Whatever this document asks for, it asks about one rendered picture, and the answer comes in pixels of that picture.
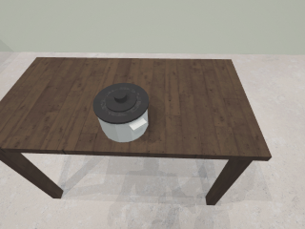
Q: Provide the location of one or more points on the table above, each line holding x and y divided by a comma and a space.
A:
197, 109

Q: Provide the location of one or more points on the pot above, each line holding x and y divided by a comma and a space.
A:
126, 132

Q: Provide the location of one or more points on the knob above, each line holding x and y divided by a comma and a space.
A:
120, 96

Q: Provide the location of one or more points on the lid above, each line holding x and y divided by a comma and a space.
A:
108, 110

